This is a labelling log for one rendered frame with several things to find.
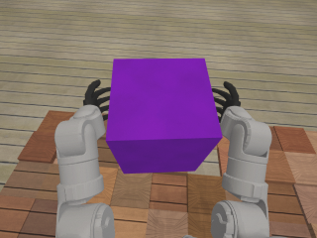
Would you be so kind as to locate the robot left forearm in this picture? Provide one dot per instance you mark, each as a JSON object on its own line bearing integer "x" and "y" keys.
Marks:
{"x": 77, "y": 155}

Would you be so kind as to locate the robot left upper arm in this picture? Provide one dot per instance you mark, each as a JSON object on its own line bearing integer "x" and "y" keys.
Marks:
{"x": 92, "y": 220}

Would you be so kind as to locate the right robot hand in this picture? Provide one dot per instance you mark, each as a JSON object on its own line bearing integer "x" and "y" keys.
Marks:
{"x": 232, "y": 99}

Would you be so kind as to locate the robot right upper arm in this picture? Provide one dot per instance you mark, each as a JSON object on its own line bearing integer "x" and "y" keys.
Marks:
{"x": 236, "y": 219}

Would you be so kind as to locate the robot right forearm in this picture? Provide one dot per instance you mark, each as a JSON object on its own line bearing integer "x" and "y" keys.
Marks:
{"x": 248, "y": 155}

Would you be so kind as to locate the left robot hand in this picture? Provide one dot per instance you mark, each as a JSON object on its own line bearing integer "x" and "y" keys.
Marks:
{"x": 91, "y": 97}

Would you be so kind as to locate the carton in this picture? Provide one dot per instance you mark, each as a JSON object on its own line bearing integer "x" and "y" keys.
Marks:
{"x": 162, "y": 116}

